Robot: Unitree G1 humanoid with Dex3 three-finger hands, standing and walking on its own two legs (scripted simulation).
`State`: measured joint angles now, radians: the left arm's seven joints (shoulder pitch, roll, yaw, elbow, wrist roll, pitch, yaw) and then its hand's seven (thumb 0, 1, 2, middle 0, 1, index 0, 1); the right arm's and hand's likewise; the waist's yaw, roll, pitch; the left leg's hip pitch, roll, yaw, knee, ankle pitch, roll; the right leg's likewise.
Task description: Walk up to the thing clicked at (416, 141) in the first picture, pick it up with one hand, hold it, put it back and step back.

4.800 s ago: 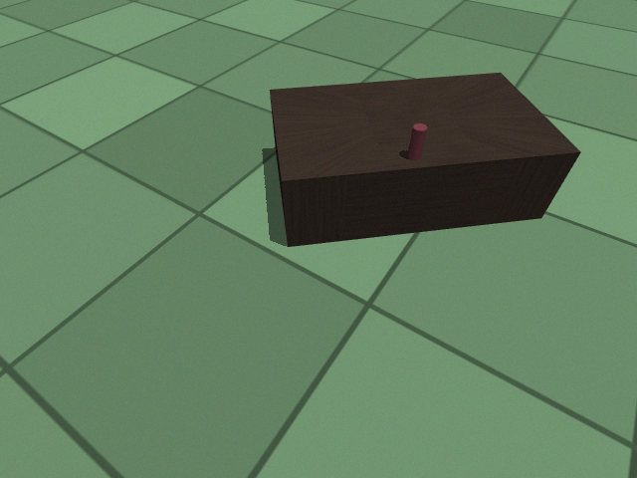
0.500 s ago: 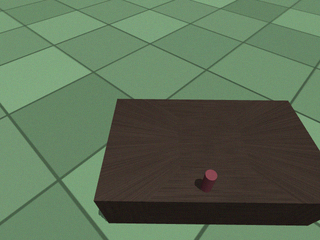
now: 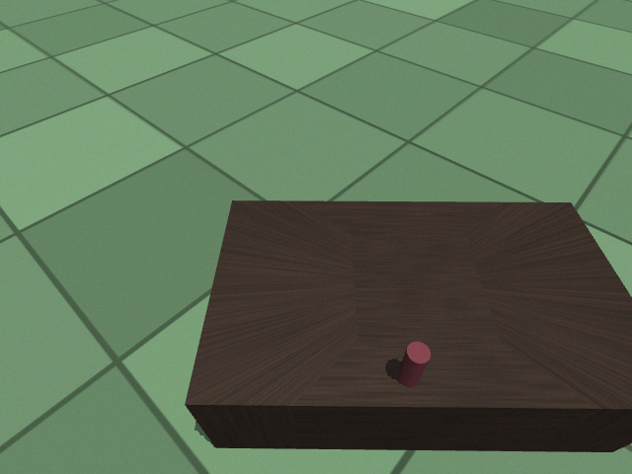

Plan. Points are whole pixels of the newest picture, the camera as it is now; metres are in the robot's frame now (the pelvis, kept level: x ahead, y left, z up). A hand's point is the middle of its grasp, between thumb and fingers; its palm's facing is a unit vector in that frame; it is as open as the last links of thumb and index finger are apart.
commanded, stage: stand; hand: right
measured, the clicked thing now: (413, 365) +0.43 -0.20 -0.36
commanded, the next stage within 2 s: none
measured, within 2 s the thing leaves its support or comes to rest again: neither
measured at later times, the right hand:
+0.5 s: hand out of the picture +0.09 -0.26 -0.16, palm faces +0.00 +0.94 -0.34, open 7.4 cm
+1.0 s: hand out of the picture +0.11 -0.27 -0.15, palm faces +0.00 +0.94 -0.34, open 7.4 cm
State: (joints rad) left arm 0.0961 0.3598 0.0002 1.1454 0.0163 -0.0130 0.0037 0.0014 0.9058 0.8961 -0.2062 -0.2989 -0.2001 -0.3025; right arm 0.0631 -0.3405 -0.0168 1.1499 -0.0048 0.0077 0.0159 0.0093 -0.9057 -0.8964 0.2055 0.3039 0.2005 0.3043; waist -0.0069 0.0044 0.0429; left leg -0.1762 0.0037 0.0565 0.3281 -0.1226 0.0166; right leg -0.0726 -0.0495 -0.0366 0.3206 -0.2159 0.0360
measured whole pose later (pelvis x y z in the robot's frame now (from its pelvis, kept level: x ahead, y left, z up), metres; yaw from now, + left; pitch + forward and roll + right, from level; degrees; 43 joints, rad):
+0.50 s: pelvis +0.02 -0.01 +0.00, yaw +0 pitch -1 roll +0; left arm 0.11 0.35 0.00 1.14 0.01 -0.01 0.00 0.00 0.91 0.90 -0.21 -0.30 -0.20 -0.30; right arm 0.07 -0.34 0.00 1.17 0.00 -0.01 0.00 0.01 -0.91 -0.90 0.21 0.30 0.20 0.30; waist -0.01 -0.01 0.04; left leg -0.15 0.02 0.06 0.31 -0.14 0.00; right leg -0.04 -0.04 -0.04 0.29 -0.22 0.02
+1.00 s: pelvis +0.02 -0.02 +0.00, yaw +0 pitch -2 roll +0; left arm 0.11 0.35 0.00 1.13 0.01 -0.01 0.00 0.00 0.91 0.90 -0.21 -0.30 -0.20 -0.30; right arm 0.07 -0.35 0.01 1.15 0.00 -0.01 0.00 0.01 -0.91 -0.90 0.21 0.30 0.20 0.30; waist -0.01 0.00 0.04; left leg -0.13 0.03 0.05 0.31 -0.15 -0.01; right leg -0.02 -0.03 -0.04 0.28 -0.23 0.01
